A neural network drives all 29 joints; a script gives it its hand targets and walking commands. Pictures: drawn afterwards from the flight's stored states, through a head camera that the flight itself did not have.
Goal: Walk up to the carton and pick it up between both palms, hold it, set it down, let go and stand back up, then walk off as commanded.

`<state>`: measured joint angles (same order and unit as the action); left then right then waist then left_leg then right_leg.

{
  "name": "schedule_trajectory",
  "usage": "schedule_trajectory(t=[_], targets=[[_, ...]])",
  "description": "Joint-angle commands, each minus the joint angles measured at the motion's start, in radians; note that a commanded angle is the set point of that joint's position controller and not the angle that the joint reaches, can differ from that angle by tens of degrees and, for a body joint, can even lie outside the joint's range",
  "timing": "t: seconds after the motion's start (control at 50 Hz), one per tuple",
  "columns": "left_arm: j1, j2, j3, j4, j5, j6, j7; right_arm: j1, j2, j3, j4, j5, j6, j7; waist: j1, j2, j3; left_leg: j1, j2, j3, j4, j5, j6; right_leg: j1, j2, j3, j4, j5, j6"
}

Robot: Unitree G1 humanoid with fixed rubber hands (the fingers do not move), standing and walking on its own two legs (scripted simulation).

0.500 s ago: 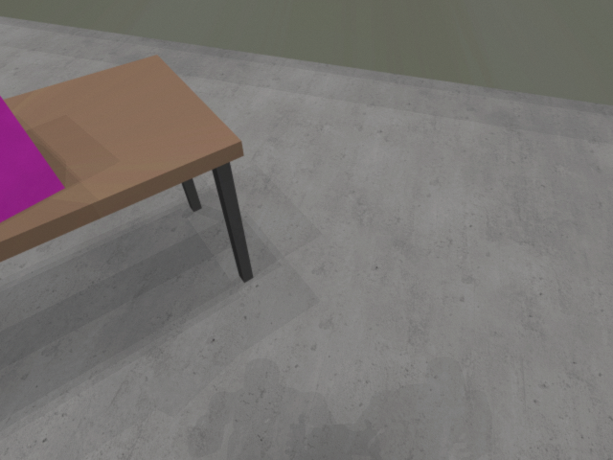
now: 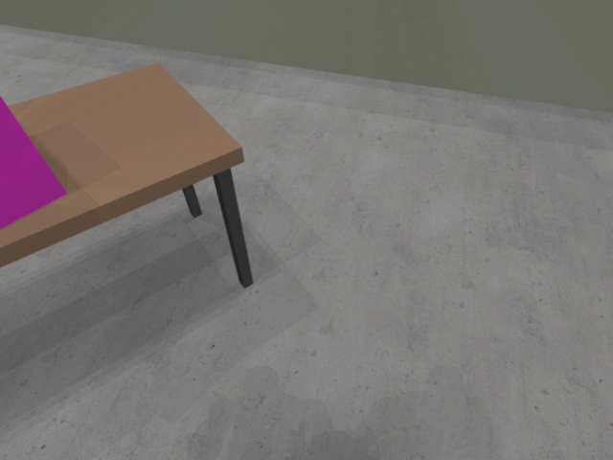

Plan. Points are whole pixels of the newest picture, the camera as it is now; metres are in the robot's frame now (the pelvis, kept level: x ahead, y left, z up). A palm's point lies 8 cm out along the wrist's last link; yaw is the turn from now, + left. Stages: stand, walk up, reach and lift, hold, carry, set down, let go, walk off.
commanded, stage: stand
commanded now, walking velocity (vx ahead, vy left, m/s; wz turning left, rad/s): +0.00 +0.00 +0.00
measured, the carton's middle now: out of the picture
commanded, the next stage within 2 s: none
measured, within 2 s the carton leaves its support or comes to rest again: neither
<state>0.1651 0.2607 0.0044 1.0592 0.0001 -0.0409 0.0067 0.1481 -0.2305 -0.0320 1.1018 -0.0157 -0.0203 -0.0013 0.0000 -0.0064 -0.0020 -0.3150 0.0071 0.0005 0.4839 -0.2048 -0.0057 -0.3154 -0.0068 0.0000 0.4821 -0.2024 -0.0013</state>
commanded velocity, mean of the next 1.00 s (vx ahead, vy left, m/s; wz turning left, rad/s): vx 0.00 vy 0.00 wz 0.00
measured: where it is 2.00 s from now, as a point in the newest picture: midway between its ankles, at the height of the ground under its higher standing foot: outside the picture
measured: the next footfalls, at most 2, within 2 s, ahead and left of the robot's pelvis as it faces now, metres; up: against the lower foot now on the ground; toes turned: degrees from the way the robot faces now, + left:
none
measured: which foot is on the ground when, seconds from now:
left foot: down 0.00-1.00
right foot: down 0.00-1.00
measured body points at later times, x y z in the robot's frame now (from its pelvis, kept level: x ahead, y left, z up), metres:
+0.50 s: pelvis +0.00 +0.00 +0.00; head +0.01 +0.00 +0.45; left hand +0.07 +0.26 -0.14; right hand +0.06 -0.26 -0.15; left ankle +0.03 +0.12 -0.74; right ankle +0.03 -0.12 -0.74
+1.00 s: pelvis +0.00 +0.00 +0.00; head +0.01 +0.00 +0.45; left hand +0.07 +0.26 -0.14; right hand +0.06 -0.26 -0.15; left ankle +0.03 +0.12 -0.74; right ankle +0.03 -0.12 -0.74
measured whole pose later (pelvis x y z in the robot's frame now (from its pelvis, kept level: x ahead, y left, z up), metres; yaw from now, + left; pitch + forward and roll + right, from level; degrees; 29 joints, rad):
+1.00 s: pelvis +0.00 +0.00 +0.00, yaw +0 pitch +2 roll +0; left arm 0.17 0.26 0.00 1.09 0.00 -0.05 0.01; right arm 0.15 -0.23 -0.03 1.13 -0.02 -0.02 0.00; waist 0.00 -0.01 -0.03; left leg -0.32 0.01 0.00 0.47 -0.19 -0.01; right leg -0.32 -0.01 0.00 0.46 -0.19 0.00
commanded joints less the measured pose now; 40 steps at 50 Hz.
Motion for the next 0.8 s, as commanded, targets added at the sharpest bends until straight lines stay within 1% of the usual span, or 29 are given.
schedule_trajectory(t=[0.0, 0.44, 0.78], targets=[[-0.031, 0.246, 0.048, -0.027, 0.016, -0.025, 0.008, -0.008, -0.245, -0.041, -0.040, -0.001, -0.030, -0.005, -0.007, 0.006, -0.149, 0.145, 0.105, -0.092, -0.099, 0.035, 0.039, 0.128, -0.126, 0.145, -0.133, 0.059, -0.044], [-0.027, 0.246, 0.047, -0.008, 0.017, -0.026, 0.008, -0.004, -0.244, -0.041, -0.024, -0.001, -0.030, -0.003, -0.007, 0.011, -0.149, 0.140, 0.106, -0.093, -0.109, 0.024, 0.037, 0.126, -0.129, 0.150, -0.147, 0.030, -0.040], [-0.023, 0.246, 0.048, 0.003, 0.017, -0.028, 0.008, -0.001, -0.246, -0.043, -0.018, -0.001, -0.030, -0.003, -0.007, 0.016, -0.155, 0.140, 0.108, -0.095, -0.113, 0.029, 0.036, 0.136, -0.130, 0.150, -0.148, 0.044, -0.038]])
